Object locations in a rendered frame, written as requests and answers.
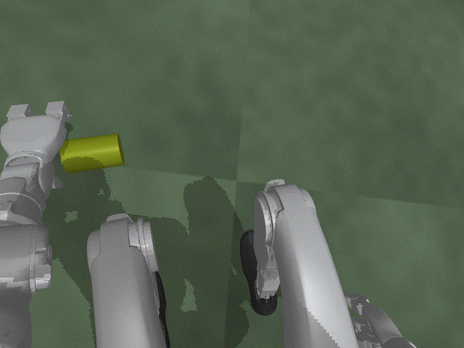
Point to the left robot arm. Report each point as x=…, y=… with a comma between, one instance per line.
x=25, y=252

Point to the right robot hand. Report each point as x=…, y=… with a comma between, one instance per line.
x=376, y=328

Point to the left robot foot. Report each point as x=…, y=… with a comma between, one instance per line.
x=162, y=309

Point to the left robot hand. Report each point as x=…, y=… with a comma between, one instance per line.
x=27, y=131

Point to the can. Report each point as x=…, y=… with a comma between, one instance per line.
x=91, y=153

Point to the right robot foot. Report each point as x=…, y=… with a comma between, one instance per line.
x=249, y=265

